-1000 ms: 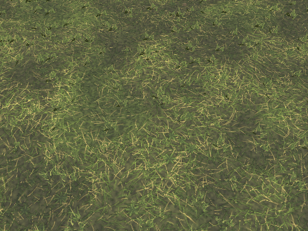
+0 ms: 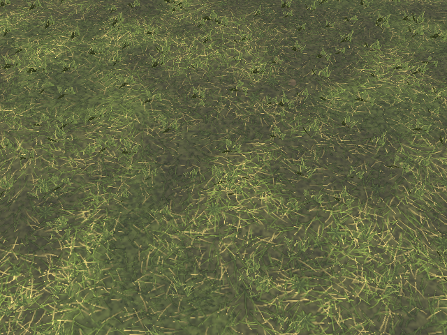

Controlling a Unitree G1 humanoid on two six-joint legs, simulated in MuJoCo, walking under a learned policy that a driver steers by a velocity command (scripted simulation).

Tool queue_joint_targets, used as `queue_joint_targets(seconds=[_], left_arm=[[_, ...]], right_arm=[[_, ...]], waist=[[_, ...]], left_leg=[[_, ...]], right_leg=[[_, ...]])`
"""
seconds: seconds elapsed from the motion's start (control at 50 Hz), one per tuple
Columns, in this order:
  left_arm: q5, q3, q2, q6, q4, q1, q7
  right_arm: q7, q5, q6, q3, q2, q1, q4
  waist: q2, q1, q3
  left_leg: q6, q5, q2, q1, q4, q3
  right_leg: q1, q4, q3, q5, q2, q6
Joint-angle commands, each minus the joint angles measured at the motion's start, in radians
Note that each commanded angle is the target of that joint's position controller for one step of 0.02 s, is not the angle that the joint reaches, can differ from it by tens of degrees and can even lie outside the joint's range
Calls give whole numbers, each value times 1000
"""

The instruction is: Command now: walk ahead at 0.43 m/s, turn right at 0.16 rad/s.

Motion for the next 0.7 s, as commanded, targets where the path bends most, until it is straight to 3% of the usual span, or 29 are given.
queue_joint_targets(seconds=[0.02, 0.08, 0.14, 0.18, 0.2, 0.22, 0.24, 0.26, 0.28, 0.3, 0.32, 0.34, 0.36, 0.42, 0.52, 0.6, 0.7], left_arm=[[-11, -5, 19, -2, -49, -33, -2], [-15, -21, -7, -9, -61, -84, 4], [-4, -19, 18, -14, -74, -88, 9], [4, -5, 49, -23, -55, 4, 14], [7, 6, 66, -31, -30, 90, 16], [15, 18, 85, -44, -8, 176, 19], [21, 43, 183, -51, -12, 247, 28], [-8, 62, 248, -32, -42, 200, 30], [-46, 63, 228, -12, -61, 178, 25], [-43, 52, 179, 0, -79, 98, 29], [-37, 36, 126, 11, -84, 50, 34], [-35, 30, 103, 18, -82, 45, 39], [-29, 27, 92, 21, -83, 44, 43], [-12, 31, 122, 10, -93, 49, 39], [-11, 28, 130, 21, -91, 71, 40], [-6, 23, 132, 32, -84, 78, 45], [0, 15, 126, 43, -70, 67, 45]], right_arm=[[-6, -2, -18, -9, -103, 16, -42], [-17, -2, -19, -1, -99, 42, -30], [-36, -4, -8, -4, -115, 40, -28], [-51, -2, 2, -15, -141, 11, -37], [-55, -1, 10, -20, -151, -2, -43], [-55, 7, 16, -26, -164, -16, -52], [-52, 12, 15, -23, -145, -5, -94], [-46, 41, 24, -9, -59, 108, -121], [-41, 2, 37, -17, -112, 67, -118], [-37, -3, 43, -20, -110, -19, -141], [-37, -10, 48, -22, -109, -66, -152], [-39, -21, 63, -28, -119, -93, -169], [-39, -29, 83, -26, -106, -66, -163], [-35, -20, 111, -22, -81, -34, -154], [-36, -17, 131, -28, -108, -127, -177], [-37, -7, 135, -24, -104, -161, -182], [-47, 6, 125, -15, -91, -119, -159]], waist=[[84, 18, 75], [114, 0, 53], [140, 1, 30], [154, 39, -13], [138, 71, -54], [98, 118, -95], [-24, 132, -196], [-190, 43, -348], [-18, 63, -369], [10, 54, -228], [55, 28, -105], [40, 14, -58], [23, -2, -60], [6, -13, -114], [-47, 23, -103], [-64, 42, -74], [-69, 40, -50]], left_leg=[[64, 457, 259, -48, -106, -92], [26, 683, 248, -25, -37, 11], [19, 792, 273, 64, 70, 34], [17, 919, 290, 99, 225, 36], [12, 897, 287, 105, 364, 37], [-15, 739, 259, 56, 560, 61], [-54, 296, 192, -146, 876, 86], [-91, -465, 1, -423, 1199, 2], [-94, -400, 66, -460, 1214, -126], [-101, -344, 93, -501, 1196, -132], [-105, -302, 124, -504, 1103, -135], [-111, -272, 142, -486, 1026, -142], [-115, -243, 141, -438, 985, -134], [-122, -190, 125, -392, 924, -121], [-135, -148, 139, -434, 780, -136], [-130, -179, 127, -400, 638, -136], [-93, -255, 82, -255, 428, -106]], right_leg=[[-22, -128, -31, 95, 20, 11], [84, -272, -87, 169, 72, -10], [121, -339, -111, 124, 106, -38], [205, -374, -125, 28, 151, -72], [279, -432, -125, 30, 174, -91], [394, -555, -96, 186, 163, -114], [610, -490, 129, 661, -46, -181], [848, -462, 487, 1153, -308, -400], [767, -525, 454, 966, -278, -416], [630, -579, 392, 731, -233, -391], [489, -637, 333, 574, -173, -332], [411, -662, 292, 492, -123, -289], [363, -679, 257, 438, -92, -264], [339, -693, 218, 415, -60, -240], [377, -754, 251, 59, -45, -184], [397, -787, 293, -145, -52, -169], [375, -767, 316, -162, -60, -179]])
